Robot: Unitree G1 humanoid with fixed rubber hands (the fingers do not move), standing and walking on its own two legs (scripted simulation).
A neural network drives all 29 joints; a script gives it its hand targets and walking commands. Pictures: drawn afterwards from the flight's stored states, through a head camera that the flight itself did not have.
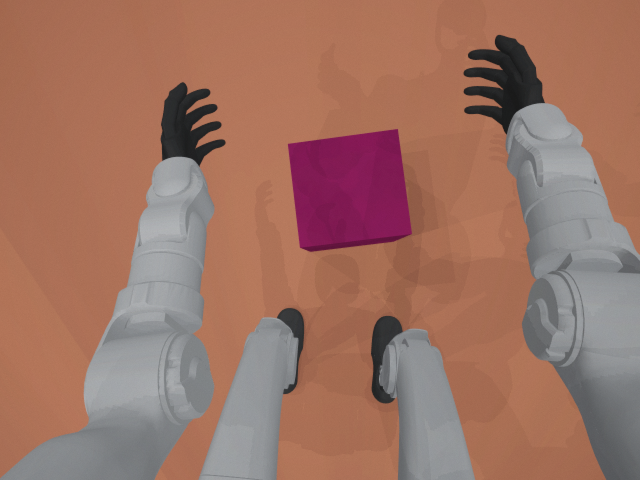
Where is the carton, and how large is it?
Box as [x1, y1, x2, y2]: [288, 129, 411, 251]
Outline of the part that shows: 397,129 288,144 300,247 312,251 393,241 411,233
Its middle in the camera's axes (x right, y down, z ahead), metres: +0.06 -0.10 +0.85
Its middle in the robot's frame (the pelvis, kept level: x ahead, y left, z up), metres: +0.49 +0.01 -0.52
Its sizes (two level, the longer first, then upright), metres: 0.210 0.200 0.250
